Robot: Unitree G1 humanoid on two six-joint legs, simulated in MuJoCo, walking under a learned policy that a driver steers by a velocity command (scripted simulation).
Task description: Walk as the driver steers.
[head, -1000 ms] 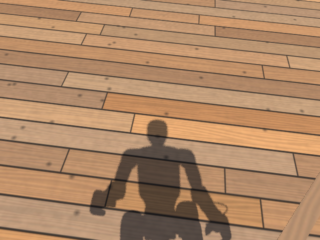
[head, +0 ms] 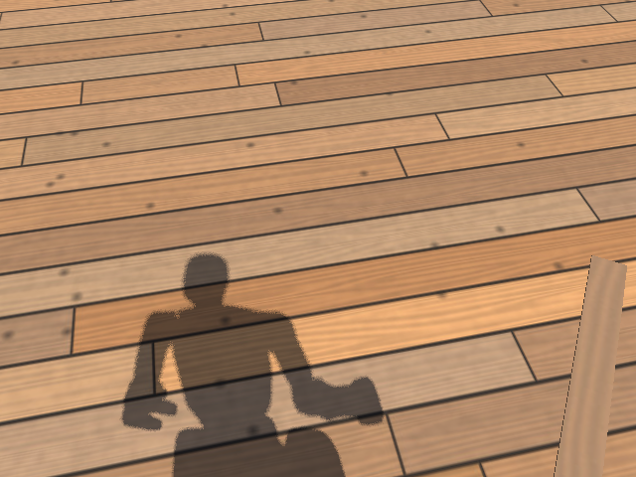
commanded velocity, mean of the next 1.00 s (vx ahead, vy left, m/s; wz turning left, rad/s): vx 0.18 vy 0.00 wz -0.02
